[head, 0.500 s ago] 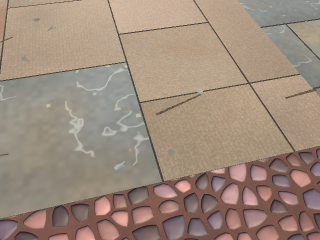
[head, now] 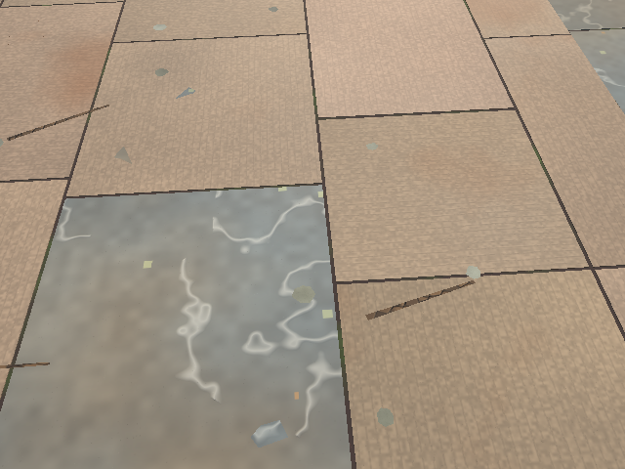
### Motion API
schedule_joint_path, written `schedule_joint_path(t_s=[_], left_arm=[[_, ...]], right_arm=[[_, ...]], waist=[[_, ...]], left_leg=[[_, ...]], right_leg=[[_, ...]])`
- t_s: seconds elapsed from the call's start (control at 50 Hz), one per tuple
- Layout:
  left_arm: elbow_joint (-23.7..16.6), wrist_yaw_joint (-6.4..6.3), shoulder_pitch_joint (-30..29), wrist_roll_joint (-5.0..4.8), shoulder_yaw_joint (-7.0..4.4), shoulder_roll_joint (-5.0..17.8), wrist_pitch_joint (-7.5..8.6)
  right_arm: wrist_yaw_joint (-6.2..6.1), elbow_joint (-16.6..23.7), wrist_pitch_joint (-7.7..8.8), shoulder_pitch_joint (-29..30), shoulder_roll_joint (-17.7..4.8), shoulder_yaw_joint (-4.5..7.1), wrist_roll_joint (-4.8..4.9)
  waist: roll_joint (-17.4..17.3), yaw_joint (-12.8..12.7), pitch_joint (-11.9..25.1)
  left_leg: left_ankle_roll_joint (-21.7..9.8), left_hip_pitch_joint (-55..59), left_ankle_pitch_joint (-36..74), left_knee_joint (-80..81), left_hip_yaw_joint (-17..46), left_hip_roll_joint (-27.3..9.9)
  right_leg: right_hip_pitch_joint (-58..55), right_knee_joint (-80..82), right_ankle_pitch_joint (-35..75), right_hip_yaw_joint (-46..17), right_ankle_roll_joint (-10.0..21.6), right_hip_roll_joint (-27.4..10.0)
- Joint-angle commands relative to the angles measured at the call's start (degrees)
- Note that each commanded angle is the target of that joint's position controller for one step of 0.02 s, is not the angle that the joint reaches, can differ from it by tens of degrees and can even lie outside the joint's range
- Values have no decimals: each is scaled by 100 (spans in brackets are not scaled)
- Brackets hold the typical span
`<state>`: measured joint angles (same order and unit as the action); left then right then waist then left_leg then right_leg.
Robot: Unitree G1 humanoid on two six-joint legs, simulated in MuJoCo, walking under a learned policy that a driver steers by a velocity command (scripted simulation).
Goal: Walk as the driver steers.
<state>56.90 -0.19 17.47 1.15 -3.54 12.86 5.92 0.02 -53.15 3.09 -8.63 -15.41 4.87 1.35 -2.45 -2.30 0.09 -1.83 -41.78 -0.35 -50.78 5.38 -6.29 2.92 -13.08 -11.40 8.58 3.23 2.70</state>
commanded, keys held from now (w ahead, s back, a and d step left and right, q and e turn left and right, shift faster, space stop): w+q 0.48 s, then w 0.52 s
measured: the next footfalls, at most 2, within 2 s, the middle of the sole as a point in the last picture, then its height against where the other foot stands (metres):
left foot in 0.24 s outside the picture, level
right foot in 0.72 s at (334, 414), level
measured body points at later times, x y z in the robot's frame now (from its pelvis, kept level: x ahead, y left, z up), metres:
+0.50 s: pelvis +0.29 +0.08 +0.00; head +0.32 +0.10 +0.45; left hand +0.40 +0.38 -0.10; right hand +0.43 -0.18 -0.12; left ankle +0.26 +0.14 -0.75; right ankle +0.46 -0.08 -0.68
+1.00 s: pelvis +0.59 +0.10 +0.00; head +0.61 +0.11 +0.45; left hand +0.51 +0.36 -0.13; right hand +0.84 -0.07 -0.10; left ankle +0.63 +0.31 -0.68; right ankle +0.60 +0.01 -0.75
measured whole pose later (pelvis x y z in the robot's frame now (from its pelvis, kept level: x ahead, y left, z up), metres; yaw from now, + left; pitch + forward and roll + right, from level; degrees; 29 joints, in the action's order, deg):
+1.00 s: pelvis +0.59 +0.10 +0.00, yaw +22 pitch +2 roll -1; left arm 51.3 1.0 19.5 -0.1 -2.8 14.3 5.3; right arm -0.2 -42.1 3.7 -10.0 -16.0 3.6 0.2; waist -2.3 -3.4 -0.3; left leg -0.4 -38.3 -8.1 -49.9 2.6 -6.1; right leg 7.8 -15.8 -10.3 1.5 3.4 3.4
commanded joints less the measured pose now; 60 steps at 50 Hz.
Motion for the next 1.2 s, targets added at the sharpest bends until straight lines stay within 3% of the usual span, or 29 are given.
schedule_joint_path(t_s=[0.02,0.1,0.14,0.18,0.22,0.24,0.26,0.28,0.3,0.32,0.34,0.36,0.4,0.44,0.52,0.6,0.66,0.7,0.72,0.74,0.76,0.78,0.8,0.84,0.92,1.02,1.12,1.16,1.2], left_arm=[[-354,-98,-283,-35,-137,852,88],[-185,-132,182,-105,-179,952,-58],[-195,-149,171,-145,-216,1050,-160],[-295,-199,-7,-179,-269,1233,-243],[-393,-239,-212,-198,-281,1331,-327],[-517,-237,-178,-134,-233,1241,-275],[-768,-88,382,29,48,289,-78],[-894,15,-251,-211,-15,713,201],[-1072,62,-786,-396,-72,913,335],[-1081,39,-888,-336,-60,885,386],[-1032,-6,-910,-180,-116,933,364],[-1038,-16,-784,-135,-165,982,279],[-1102,-31,-689,-89,-179,877,119],[-1247,-61,-1012,-27,-137,741,44],[-1461,9,-1785,-54,-24,524,60],[-1642,117,-2208,-136,-21,680,127],[-1685,174,-2090,-133,-76,900,206],[-1437,154,-1165,-78,-205,1146,254],[-1298,133,-219,-6,-285,1426,268],[-1086,138,571,21,-440,1924,194],[-971,189,695,-169,-339,1486,150],[-1066,172,291,-225,-228,1123,119],[-1175,151,-119,-150,-166,998,62],[-1219,164,-528,-42,-57,760,50],[-1084,133,-396,-105,-97,961,90],[-911,55,-12,-201,-140,1151,2],[-665,47,522,-248,-142,1214,-129],[-617,22,530,-255,-170,1296,-199],[-633,-6,343,-266,-191,1391,-252]], right_arm=[[96,398,44,394,-129,-15,-35],[233,776,32,1018,-37,-98,-34],[319,966,27,1122,-88,-91,-19],[378,1048,10,834,-290,1,-16],[346,795,-2,-543,-773,265,18],[214,615,-47,-1441,-1294,466,2],[177,624,-21,-1370,-1751,514,52],[168,712,19,-1651,-1339,374,-28],[147,713,69,-1441,-1029,296,-70],[146,809,109,-1016,-835,239,-41],[149,926,117,-589,-648,182,-50],[128,1032,128,-377,-538,133,-101],[74,1096,129,-326,-631,138,-74],[-11,1113,133,-474,-851,193,-57],[-92,1074,73,-802,-880,207,-24],[-65,866,70,-1248,-768,158,-19],[-90,824,23,-1312,-833,170,-55],[-92,896,-2,-1155,-747,126,-72],[-84,1026,6,-1066,-571,34,-129],[-67,1035,100,-1942,-180,-81,-25],[-54,985,160,-1894,-432,-76,32],[-36,1097,180,-1245,-836,22,85],[-38,1221,185,-768,-816,6,38],[-35,1287,163,-587,-689,38,-95],[-45,1338,103,-573,-380,-37,-111],[16,1550,158,330,-197,-141,-102],[155,1825,214,1097,-248,-158,-21],[211,1888,249,1111,-349,-133,-23],[208,1727,270,436,-583,-16,-58]], waist=[[516,42,-345],[405,-189,-579],[485,-122,-564],[739,151,-228],[768,934,535],[162,1271,1106],[-1225,540,1587],[-648,929,2087],[-442,989,1366],[83,731,892],[308,480,558],[234,262,468],[186,81,309],[142,128,141],[-145,480,47],[-280,725,-29],[-426,587,-55],[-420,93,408],[-67,-326,1191],[1527,-178,2057],[1806,-275,2007],[1143,-344,1036],[667,-247,552],[622,81,38],[721,217,34],[608,-68,-72],[648,-314,-295],[726,-205,-282],[796,265,122]], left_leg=[[5,267,775,769,-292,10],[-125,-168,385,1354,-553,82],[-250,-111,-181,1488,-778,202],[-451,636,-809,1465,-1160,563],[-792,2581,-746,1851,-1287,1020],[-1144,4364,-720,2075,-66,369],[-2242,6292,-1359,2554,3173,-1050],[-2286,6660,-1636,3270,4119,-1259],[-1980,6214,-1198,3326,3239,-1084],[-1779,5327,-680,3337,2521,-843],[-1654,4429,-123,3430,1998,-638],[-1631,3854,250,3560,1739,-514],[-1630,3252,529,3746,1473,-389],[-1579,2860,766,3846,1152,-241],[-1164,2562,275,3754,620,184],[-1044,3151,-213,3491,945,-122],[-941,3795,217,3050,1284,-431],[-730,3822,1591,2070,1066,-106],[-527,3135,1078,656,731,228],[-25,1036,-1227,-1539,154,1104],[-5,17,-3256,-2231,444,1085],[-54,-458,-2864,-2554,475,740],[-84,-384,-2379,-2405,199,453],[-78,89,-1830,-1652,75,85],[94,271,-1333,-728,-161,-74],[207,545,188,1106,-406,66],[100,566,224,1943,-504,281],[-49,695,-188,2154,-516,347],[-265,1793,-355,2430,-742,603]], right_leg=[[421,781,1435,-247,552,-1506],[-624,441,1988,0,517,-1812],[-991,46,2871,125,452,-1950],[-1104,-715,4879,294,326,-1967],[-628,-2625,5632,469,87,-1727],[763,-4390,3889,490,-168,-1459],[3413,-6378,-1834,-106,-516,-143],[4124,-6929,-2191,-1335,-373,-83],[4584,-6806,-1687,-1402,-213,-391],[4387,-6288,-1197,-1370,-148,-658],[3959,-5790,-964,-1329,-190,-821],[3511,-5528,-828,-1369,-243,-936],[3236,-4946,-757,-1289,-421,-975],[3240,-4197,-255,-1140,-604,-893],[2729,-2330,1509,-973,-655,-542],[2671,-1692,1799,-1052,-478,-471],[2634,-1461,1066,-1027,-212,-429],[1392,-1255,1017,-883,103,-321],[-74,-1496,1209,-1628,482,-1058],[-2268,-1229,299,-4045,1488,-2300],[-2460,-449,-1072,-5361,1595,-2567],[-1722,-358,-1665,-4657,1278,-2368],[-898,-256,-1361,-3927,1080,-2132],[289,59,-340,-3072,965,-1721],[651,413,957,-2257,1070,-1535],[562,488,1506,-1446,835,-1254],[-122,208,1489,-1503,757,-1540],[-455,-54,1873,-1563,667,-1702],[-499,-855,3341,-1361,497,-1580]])
Over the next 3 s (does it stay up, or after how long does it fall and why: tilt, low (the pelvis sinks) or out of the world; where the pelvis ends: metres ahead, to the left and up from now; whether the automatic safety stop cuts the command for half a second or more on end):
stays up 1.67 0.24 0.00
